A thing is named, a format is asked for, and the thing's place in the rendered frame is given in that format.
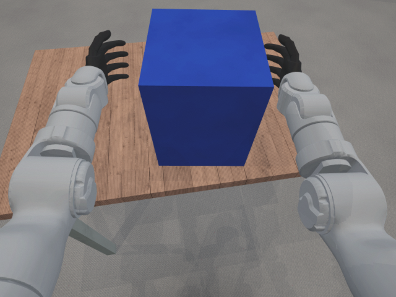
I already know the carton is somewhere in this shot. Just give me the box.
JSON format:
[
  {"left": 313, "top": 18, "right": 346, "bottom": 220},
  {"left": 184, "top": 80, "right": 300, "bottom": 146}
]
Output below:
[{"left": 138, "top": 9, "right": 274, "bottom": 166}]

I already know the right robot hand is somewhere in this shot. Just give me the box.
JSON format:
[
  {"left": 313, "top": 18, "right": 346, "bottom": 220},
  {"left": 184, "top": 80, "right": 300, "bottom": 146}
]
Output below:
[{"left": 264, "top": 34, "right": 302, "bottom": 88}]

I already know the robot right upper arm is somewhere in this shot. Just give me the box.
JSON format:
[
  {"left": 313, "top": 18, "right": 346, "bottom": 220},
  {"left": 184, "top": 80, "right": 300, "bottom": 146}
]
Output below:
[{"left": 298, "top": 172, "right": 396, "bottom": 297}]

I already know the robot left upper arm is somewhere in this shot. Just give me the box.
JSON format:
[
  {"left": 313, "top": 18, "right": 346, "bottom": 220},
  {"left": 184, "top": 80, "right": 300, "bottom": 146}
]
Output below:
[{"left": 0, "top": 156, "right": 97, "bottom": 297}]

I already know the table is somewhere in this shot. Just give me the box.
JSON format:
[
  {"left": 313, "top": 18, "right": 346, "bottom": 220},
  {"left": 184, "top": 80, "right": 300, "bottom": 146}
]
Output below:
[{"left": 0, "top": 32, "right": 301, "bottom": 255}]

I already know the robot left forearm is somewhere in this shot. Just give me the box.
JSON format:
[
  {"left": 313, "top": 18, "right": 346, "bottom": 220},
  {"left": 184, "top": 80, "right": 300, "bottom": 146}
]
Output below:
[{"left": 8, "top": 66, "right": 108, "bottom": 213}]

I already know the robot right forearm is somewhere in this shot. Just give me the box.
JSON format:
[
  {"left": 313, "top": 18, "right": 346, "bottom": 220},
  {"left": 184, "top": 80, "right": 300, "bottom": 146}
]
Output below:
[{"left": 277, "top": 72, "right": 387, "bottom": 220}]

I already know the left robot hand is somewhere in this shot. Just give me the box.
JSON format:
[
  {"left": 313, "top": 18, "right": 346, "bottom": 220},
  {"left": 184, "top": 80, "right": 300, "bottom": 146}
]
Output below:
[{"left": 85, "top": 30, "right": 129, "bottom": 85}]

